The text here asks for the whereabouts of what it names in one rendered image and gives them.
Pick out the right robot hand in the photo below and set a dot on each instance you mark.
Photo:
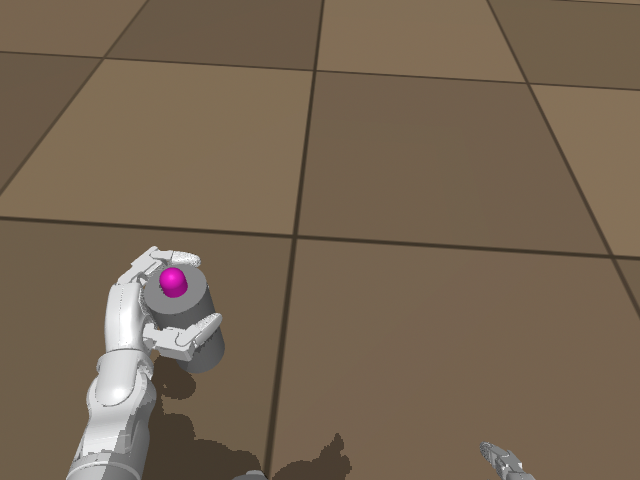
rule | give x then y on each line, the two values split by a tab
507	465

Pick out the bottle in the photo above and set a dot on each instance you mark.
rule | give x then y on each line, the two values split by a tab
178	296

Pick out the left robot hand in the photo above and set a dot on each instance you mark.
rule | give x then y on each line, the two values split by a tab
130	324

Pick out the left robot arm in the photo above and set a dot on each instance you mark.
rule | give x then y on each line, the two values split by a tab
120	400

